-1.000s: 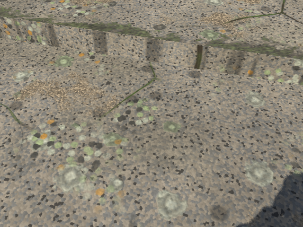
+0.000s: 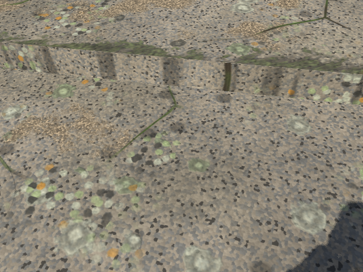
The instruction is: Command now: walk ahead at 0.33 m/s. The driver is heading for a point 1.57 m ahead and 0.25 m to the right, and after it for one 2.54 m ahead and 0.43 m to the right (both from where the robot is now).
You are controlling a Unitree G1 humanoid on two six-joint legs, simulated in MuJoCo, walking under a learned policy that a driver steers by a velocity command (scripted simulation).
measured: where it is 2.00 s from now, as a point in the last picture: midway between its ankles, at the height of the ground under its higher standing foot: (198, 158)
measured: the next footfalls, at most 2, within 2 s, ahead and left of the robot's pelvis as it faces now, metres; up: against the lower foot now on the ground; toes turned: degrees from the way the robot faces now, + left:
left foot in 0.54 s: +0.42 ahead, +0.03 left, +0.00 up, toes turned +4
right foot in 1.08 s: +0.74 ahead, -0.11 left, +0.00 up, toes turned -4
